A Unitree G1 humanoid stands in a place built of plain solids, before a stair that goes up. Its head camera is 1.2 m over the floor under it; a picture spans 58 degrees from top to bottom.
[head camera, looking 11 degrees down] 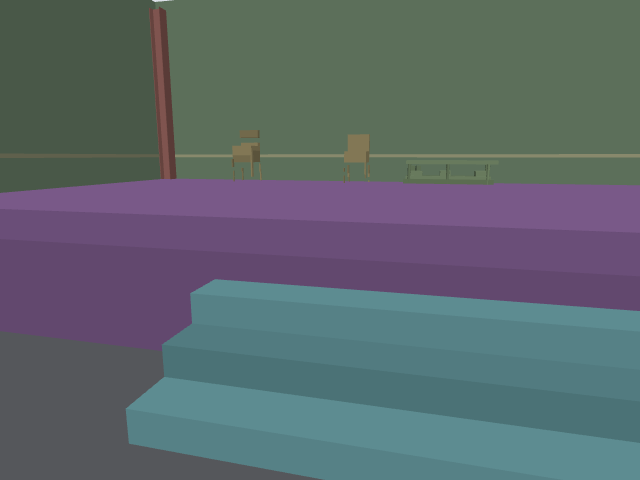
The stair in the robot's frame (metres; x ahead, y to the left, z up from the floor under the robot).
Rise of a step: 0.17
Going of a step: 0.27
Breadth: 2.30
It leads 14 degrees to the right of straight ahead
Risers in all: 4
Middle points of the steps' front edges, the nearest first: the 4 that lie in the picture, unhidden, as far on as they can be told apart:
1.36 -0.30 0.17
1.62 -0.37 0.33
1.89 -0.43 0.50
2.15 -0.50 0.66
